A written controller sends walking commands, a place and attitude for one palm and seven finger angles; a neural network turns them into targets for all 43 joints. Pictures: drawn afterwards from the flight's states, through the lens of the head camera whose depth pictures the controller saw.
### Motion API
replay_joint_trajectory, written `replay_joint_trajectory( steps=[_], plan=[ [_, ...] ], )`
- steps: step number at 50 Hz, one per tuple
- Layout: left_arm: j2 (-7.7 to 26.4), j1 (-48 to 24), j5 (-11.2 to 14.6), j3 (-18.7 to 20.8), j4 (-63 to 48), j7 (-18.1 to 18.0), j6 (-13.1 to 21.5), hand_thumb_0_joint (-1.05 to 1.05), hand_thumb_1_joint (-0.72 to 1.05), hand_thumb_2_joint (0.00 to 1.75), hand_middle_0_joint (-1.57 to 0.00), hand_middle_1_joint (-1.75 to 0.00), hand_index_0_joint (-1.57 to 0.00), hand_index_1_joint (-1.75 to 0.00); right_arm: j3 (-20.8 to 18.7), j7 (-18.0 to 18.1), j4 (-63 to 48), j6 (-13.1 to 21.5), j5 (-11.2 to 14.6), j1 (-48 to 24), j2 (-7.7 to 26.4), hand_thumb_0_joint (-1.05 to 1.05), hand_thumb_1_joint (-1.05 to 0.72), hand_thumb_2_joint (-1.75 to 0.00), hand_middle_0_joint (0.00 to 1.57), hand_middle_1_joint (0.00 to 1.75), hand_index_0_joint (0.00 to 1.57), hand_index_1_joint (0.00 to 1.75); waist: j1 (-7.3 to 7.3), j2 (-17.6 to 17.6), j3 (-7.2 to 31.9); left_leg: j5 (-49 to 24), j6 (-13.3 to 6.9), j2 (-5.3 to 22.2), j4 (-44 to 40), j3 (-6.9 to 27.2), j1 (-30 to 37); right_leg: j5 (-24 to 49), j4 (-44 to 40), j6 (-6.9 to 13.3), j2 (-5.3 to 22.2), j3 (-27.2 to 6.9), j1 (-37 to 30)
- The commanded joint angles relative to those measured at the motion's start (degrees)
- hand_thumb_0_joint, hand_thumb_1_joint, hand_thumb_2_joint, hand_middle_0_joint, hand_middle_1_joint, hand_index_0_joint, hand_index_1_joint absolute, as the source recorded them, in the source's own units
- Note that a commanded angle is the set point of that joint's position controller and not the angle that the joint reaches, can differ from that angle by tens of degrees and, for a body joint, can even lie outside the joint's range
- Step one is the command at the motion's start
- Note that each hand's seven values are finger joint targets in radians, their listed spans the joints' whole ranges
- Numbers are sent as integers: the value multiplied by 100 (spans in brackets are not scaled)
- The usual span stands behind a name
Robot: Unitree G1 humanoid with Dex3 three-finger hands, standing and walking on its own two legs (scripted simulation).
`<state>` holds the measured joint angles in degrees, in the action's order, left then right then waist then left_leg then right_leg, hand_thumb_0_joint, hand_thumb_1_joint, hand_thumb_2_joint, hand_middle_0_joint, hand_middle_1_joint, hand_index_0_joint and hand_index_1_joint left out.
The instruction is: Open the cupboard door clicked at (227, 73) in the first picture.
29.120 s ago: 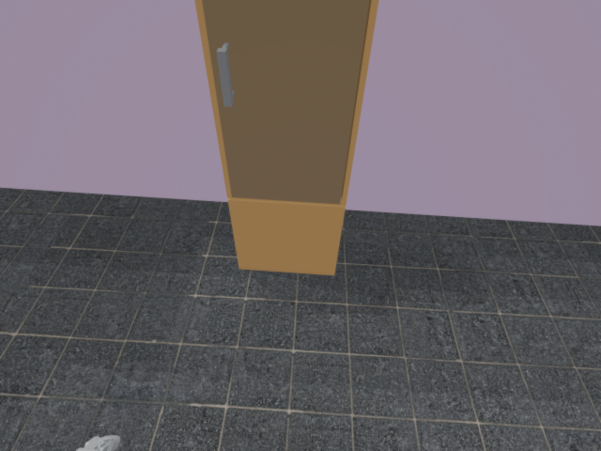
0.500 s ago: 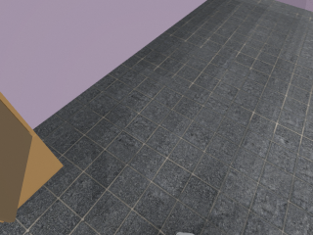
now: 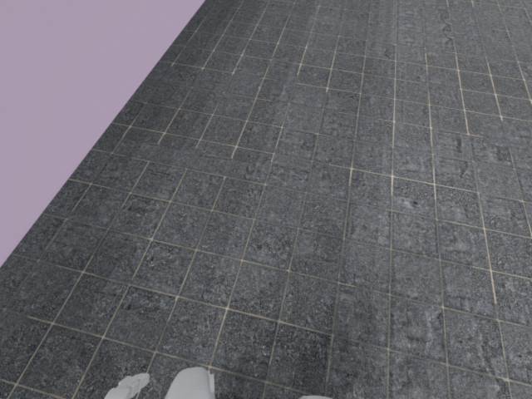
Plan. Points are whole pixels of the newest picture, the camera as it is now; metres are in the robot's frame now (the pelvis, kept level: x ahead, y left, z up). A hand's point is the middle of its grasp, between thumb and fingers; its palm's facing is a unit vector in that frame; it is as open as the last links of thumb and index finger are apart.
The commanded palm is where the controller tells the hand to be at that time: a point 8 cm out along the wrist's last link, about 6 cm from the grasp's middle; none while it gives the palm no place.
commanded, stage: walk to a spot facing it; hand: left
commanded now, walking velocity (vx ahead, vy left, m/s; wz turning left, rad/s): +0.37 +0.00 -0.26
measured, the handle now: out of the picture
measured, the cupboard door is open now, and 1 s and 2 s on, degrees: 46 46 46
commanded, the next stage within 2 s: turn to face it in 0.76 s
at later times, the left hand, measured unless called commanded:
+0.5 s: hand (161, 285) +0.33 +0.22 -0.17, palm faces -0.11 -0.98 -0.14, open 7.4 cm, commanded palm none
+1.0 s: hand (244, 161) +0.64 +0.06 -0.16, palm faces -0.33 -0.92 -0.23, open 7.2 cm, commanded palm none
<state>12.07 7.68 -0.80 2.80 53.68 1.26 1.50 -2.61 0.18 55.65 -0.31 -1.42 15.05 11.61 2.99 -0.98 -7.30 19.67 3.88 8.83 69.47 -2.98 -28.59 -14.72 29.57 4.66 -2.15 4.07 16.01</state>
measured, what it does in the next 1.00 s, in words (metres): walks ahead, turning right: left foot, then right foot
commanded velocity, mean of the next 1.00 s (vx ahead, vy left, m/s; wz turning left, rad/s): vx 0.28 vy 0.00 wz -0.20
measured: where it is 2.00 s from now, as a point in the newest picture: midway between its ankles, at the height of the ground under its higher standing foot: (308, 260)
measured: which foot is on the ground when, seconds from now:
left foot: up 0.00-0.28, down 0.30-0.78, up 0.80-1.00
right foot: down 0.00-0.32, up 0.34-0.76, down 0.78-1.00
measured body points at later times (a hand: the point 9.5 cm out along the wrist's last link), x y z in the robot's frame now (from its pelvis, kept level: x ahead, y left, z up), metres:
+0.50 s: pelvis +0.27 +0.04 +0.01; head +0.31 +0.06 +0.45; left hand +0.34 +0.27 -0.16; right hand +0.29 -0.20 -0.13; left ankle +0.27 +0.13 -0.74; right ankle +0.22 -0.10 -0.63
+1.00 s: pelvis +0.49 -0.09 +0.01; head +0.53 -0.11 +0.45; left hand +0.66 +0.11 -0.14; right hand +0.42 -0.30 -0.15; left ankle +0.55 +0.07 -0.65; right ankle +0.48 -0.14 -0.74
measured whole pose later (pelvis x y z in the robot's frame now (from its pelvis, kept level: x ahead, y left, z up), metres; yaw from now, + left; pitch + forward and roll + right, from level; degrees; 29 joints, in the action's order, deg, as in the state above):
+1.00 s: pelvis +0.49 -0.09 +0.01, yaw -19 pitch +0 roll +1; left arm 11.2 8.9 0.0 3.0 58.0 -0.8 3.4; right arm -2.1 0.9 59.1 0.7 -0.9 15.8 8.8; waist 4.0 -0.7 -4.2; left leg 18.2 3.4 7.4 62.1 -2.4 -30.1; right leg -13.1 24.4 5.4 -1.8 6.4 12.0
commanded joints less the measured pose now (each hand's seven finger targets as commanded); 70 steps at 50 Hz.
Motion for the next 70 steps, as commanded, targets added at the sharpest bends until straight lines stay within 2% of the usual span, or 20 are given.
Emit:
replay_joint_trajectory(
  steps=[1, 9, 13, 14, 15, 16, 19, 23, 34, 38, 39, 40, 43, 47, 57, 61, 62, 63, 66, 70],
  plan=[
    [775, 438, -23, 233, -138, -70, 261, 0, 90, 90, -20, -30, -20, -30, -97, -44, -266, 112, -13, 414, 371, 0, -90, -90, 20, 30, 20, 30, -54, -581, 756, -639, 29, -91, -949, 80, -209, 1059, -1650, 508, 1213, -1092, -470],
    [683, 1307, -20, 196, 323, -132, 329, 0, 90, 90, -20, -30, -20, -30, -67, -122, -714, 320, 39, -1215, 291, 0, -90, -90, 20, 30, 20, 30, -528, -573, 475, -666, -88, -387, -2774, -98, -639, 3271, -1151, 544, 1407, -1376, -1841],
    [803, 1053, 33, 213, 310, -160, 327, 0, 90, 90, -20, -30, -20, -30, -150, -27, -275, 421, -16, -45, 548, 0, -90, -90, 20, 30, 20, 30, 164, -420, 870, -1156, -374, -877, -4050, -460, 1763, 4302, 267, 204, 1085, -1000, -1104],
    [676, 1037, 52, 206, 239, -150, 327, 0, 90, 90, -20, -30, -20, -30, -263, 14, -30, 448, -59, 852, 980, 0, -90, -90, 20, 30, 20, 30, 502, 199, 1418, -1439, -650, -139, -4135, 463, 3245, 3042, 1491, -21, 719, -877, -69],
    [380, 1409, 136, 155, 166, -84, 331, 0, 90, 90, -20, -30, -20, -30, -402, 55, 77, 474, -168, 1515, 1630, 0, -90, -90, 20, 30, 20, 30, 563, 1731, 2232, -1725, -1466, 1648, -4511, 2700, 4554, -404, 3655, -273, -67, -190, 1306],
    [457, 1110, 82, 142, 57, -111, 369, 0, 90, 90, -20, -30, -20, -30, -351, 86, 57, 379, -97, 1531, 1543, 0, -90, -90, 20, 30, 20, 30, 506, 1511, 2141, -1990, -1835, 2120, -5039, 3354, 4384, -1629, 4782, -182, 8, -659, 1796],
    [359, 498, -45, 151, 53, -3, 253, 0, 90, 90, -20, -30, -20, -30, -149, 95, -158, 464, -52, 459, 706, 0, -90, -90, 20, 30, 20, 30, 23, 817, 361, -818, -1334, 1543, -5620, 1948, 2110, -513, 4931, -321, 767, -740, 2133],
    [-30, 740, -82, 99, 147, 82, -13, 0, 90, 90, -20, -30, -20, -30, -81, 122, 16, 578, 0, 585, 522, 0, -90, -90, 20, 30, 20, 30, -298, 754, 560, -2334, -1007, 924, -5708, 233, 2077, 71, 3951, -459, 835, -520, 1893],
    [3, -828, -79, 75, -335, 170, -5, 0, 90, 90, -20, -30, -20, -30, -64, 103, 391, 451, -70, 1519, 620, 0, -90, -90, 20, 30, 20, 30, 26, 803, 25, -3613, -852, 1012, -5443, -830, 2812, 491, 1042, -210, 584, 291, 1675],
    [431, 1142, -94, 219, 209, 101, 122, 0, 90, 90, -20, -30, -20, -30, -66, 118, 282, 434, 17, 1065, 920, 0, -90, -90, 20, 30, 20, 30, -1001, 674, 1129, -5499, -533, 782, -2809, -1200, 2327, 481, 285, 209, 82, 482, -1255],
    [1024, 2003, -126, 377, 462, 16, 183, 0, 90, 90, -20, -30, -20, -30, -41, 34, 161, 444, 114, 1073, 696, 0, -90, -90, 20, 30, 20, 30, -1332, -464, 1822, -3459, -322, 223, -996, -1439, 813, 968, 63, 619, 1189, -910, -2970],
    [1543, 2291, -14, 485, 519, -54, 183, 0, 90, 90, -20, -30, -20, -30, -15, 78, -15, 462, 184, 1144, 404, 0, -90, -90, 20, 30, 20, 30, -1175, -1466, 2421, 1496, -23, -732, 1032, -849, -716, 2439, -614, 1310, 2773, -3620, -3884],
    [949, 977, 90, 251, 220, -175, 131, 0, 90, 90, -20, -30, -20, -30, -83, 92, -74, 347, 128, 247, 380, 0, -90, -90, 20, 30, 20, 30, -603, -147, 850, 359, -122, 10, 861, 257, -748, 2421, -1200, 877, 2227, -2167, -1320],
    [402, 360, 33, 11, 207, -193, 309, 0, 90, 90, -20, -30, -20, -30, 46, 64, 488, 58, 60, 1258, -102, 0, -90, -90, 20, 30, 20, 30, 136, -411, 752, -161, -63, -69, -668, 130, 364, 3502, -1398, 393, 1587, -335, -184],
    [526, 739, 1, 54, 438, -268, 179, 0, 90, 90, -20, -30, -20, -30, 29, -24, 90, 12, 77, -282, 79, 0, -90, -90, 20, 30, 20, 30, -242, -673, 388, -281, -156, -436, -2543, -326, -66, 4678, -768, 214, 1958, 165, -1424],
    [806, 661, 22, 149, 291, -288, 89, 0, 90, 90, -20, -30, -20, -30, -68, -43, 144, -7, -17, 383, 421, 0, -90, -90, 20, 30, 20, 30, 172, -182, 741, -1570, -449, -763, -3694, -395, 1348, 4480, 1036, -207, 1785, 636, -1160],
    [718, 733, 78, 164, 168, -282, 52, 0, 90, 90, -20, -30, -20, -30, -154, -17, 144, 30, -74, 768, 822, 0, -90, -90, 20, 30, 20, 30, 294, 675, 1175, -3450, -934, 45, -4088, 748, 2198, 2782, 2217, -544, 1297, 818, -332],
    [403, 736, 177, 92, -85, -258, 27, 0, 90, 90, -20, -30, -20, -30, -256, 32, 90, 58, -55, 994, 1347, 0, -90, -90, 20, 30, 20, 30, 280, 2112, 1489, -6290, -1998, 1544, -4378, 2905, 2940, -2125, 3883, -847, 436, 570, 1106],
    [447, 2, 11, 152, -381, -280, -99, 0, 90, 90, -20, -30, -20, -30, -282, 141, -116, 43, 0, 351, 1197, 0, -90, -90, 20, 30, 20, 30, 60, 831, 1011, -2814, -1874, 1281, -4979, 2778, 1725, -1714, 4482, -796, 700, -538, 1557],
    [342, 323, -17, 175, -242, -202, -223, 0, 90, 90, -20, -30, -20, -30, -237, 156, -315, 102, -3, -161, 1046, 0, -90, -90, 20, 30, 20, 30, -256, 599, 1152, -2774, -1395, 550, -4936, 1714, 1542, -972, 3548, -910, 620, -498, 1245]
  ],
)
